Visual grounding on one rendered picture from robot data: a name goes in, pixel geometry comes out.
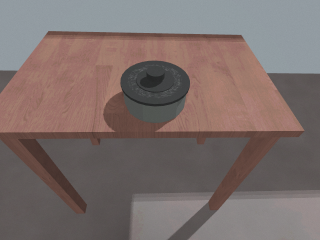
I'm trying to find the lid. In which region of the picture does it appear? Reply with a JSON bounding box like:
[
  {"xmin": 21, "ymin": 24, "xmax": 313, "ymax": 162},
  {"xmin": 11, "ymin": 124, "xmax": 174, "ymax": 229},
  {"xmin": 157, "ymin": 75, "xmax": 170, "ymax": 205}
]
[{"xmin": 120, "ymin": 60, "xmax": 190, "ymax": 107}]

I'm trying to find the pot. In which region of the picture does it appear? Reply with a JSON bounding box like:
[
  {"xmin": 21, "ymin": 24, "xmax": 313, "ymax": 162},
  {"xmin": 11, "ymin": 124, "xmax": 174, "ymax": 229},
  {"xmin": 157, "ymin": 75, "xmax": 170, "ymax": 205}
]
[{"xmin": 123, "ymin": 93, "xmax": 186, "ymax": 123}]

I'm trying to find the knob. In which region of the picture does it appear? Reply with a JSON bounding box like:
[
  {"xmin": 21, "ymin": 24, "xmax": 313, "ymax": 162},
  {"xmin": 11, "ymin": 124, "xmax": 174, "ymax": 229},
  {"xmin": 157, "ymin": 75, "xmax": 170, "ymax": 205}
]
[{"xmin": 146, "ymin": 66, "xmax": 165, "ymax": 83}]

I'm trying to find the table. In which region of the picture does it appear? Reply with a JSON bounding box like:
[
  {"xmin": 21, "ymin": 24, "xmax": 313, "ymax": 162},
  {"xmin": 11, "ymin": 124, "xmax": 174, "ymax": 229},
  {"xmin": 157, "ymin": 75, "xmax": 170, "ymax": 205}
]
[{"xmin": 0, "ymin": 31, "xmax": 305, "ymax": 214}]

